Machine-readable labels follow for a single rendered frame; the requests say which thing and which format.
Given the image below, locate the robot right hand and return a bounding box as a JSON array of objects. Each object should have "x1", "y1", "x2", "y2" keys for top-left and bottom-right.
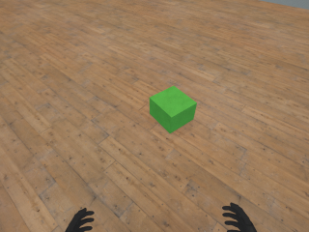
[{"x1": 222, "y1": 202, "x2": 257, "y2": 232}]

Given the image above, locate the robot left hand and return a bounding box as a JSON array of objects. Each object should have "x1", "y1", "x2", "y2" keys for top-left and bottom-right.
[{"x1": 65, "y1": 208, "x2": 95, "y2": 232}]

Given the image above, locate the carton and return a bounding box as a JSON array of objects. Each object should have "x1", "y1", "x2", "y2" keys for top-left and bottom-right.
[{"x1": 149, "y1": 86, "x2": 197, "y2": 133}]

